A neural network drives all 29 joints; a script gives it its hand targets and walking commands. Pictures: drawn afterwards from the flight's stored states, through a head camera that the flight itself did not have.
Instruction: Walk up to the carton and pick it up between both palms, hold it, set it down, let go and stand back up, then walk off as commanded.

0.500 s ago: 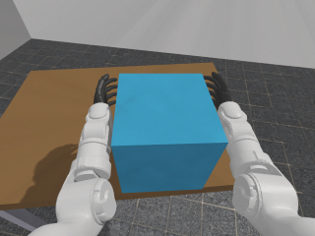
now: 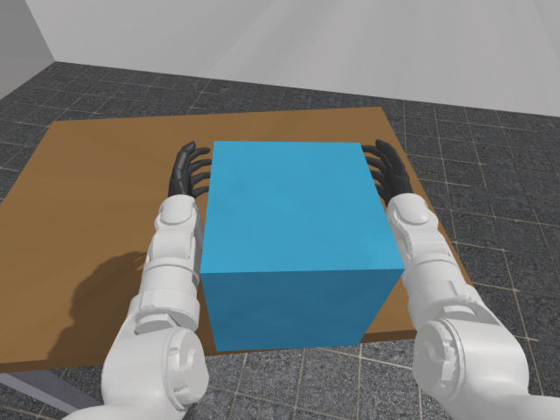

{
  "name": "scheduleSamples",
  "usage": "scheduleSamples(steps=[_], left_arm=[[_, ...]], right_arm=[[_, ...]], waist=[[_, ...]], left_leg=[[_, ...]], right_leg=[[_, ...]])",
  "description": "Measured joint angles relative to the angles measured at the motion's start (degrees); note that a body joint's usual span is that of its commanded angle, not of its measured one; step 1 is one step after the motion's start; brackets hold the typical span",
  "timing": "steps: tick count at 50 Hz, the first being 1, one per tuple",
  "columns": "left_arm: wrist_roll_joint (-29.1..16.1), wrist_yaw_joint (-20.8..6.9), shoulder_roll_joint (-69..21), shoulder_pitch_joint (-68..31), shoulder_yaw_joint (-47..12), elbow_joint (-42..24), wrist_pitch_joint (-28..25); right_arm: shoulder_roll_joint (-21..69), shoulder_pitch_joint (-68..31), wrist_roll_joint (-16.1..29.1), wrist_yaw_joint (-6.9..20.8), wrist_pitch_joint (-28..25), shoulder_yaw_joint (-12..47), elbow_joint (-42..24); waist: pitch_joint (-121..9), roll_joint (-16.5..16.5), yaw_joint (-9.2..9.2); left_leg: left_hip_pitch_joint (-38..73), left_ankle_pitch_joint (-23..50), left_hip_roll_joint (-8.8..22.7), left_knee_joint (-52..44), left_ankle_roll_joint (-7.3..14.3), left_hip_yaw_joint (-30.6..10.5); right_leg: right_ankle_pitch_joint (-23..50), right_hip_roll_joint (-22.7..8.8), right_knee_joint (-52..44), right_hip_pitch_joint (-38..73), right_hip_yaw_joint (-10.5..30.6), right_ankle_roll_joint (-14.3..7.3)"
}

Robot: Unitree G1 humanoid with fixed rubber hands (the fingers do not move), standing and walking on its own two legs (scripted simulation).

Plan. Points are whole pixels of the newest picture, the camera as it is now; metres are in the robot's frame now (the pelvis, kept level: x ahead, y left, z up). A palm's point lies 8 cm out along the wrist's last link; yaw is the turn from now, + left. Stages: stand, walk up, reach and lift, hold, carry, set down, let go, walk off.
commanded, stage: set down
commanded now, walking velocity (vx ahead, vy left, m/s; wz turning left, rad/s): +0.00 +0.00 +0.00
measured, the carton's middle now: (288, 246) +0.36 +0.01 +0.05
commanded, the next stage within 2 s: none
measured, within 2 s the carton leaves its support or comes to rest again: rests again in 0.22 s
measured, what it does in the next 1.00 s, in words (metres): stands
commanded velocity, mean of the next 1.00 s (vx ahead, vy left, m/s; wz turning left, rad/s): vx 0.00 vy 0.00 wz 0.00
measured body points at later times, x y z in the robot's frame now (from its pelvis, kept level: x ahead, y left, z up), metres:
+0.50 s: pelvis +0.00 +0.00 +0.00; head +0.02 +0.01 +0.45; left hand +0.42 +0.16 +0.10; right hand +0.42 -0.15 +0.10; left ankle -0.03 +0.13 -0.75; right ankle +0.01 -0.12 -0.75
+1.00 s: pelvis +0.00 +0.00 +0.00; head +0.02 +0.01 +0.45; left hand +0.42 +0.17 +0.09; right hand +0.42 -0.15 +0.10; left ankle -0.03 +0.13 -0.75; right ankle +0.01 -0.12 -0.75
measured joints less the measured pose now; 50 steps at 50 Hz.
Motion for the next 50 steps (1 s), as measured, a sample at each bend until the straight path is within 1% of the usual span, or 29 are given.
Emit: scheduleSamples(steps=[12, 28, 50], left_arm=[[0.9, -0.5, -0.2, 0.5, 0.5, 0.7, -1.5], [1.7, -1.1, -0.5, 1.4, 1.5, 0.9, -3.9], [2.9, -1.9, -1.1, 2.9, 3.0, 0.9, -6.0]], right_arm=[[0.6, 0.7, -1.9, 0.6, -0.8, -1.5, 0.0], [1.2, 0.9, -3.2, 1.3, -2.0, -2.9, 0.0], [2.2, 0.6, -5.4, 3.2, -2.9, -5.8, 0.0]], waist=[[0.5, 0.0, 0.00], [0.6, 0.0, 0.00], [0.6, 0.0, 0.00]], left_leg=[[0.0, 0.0, 0.0, 0.0, 0.0, 0.0], [0.0, 0.0, 0.0, 0.0, 0.1, 0.0], [0.0, -0.1, -0.2, 0.0, 0.3, 0.1]], right_leg=[[0.0, 0.0, 0.0, 0.0, 0.0, 0.0], [0.0, 0.0, 0.0, 0.0, 0.0, 0.1], [-0.2, -0.3, 0.0, 0.0, 0.0, 0.3]])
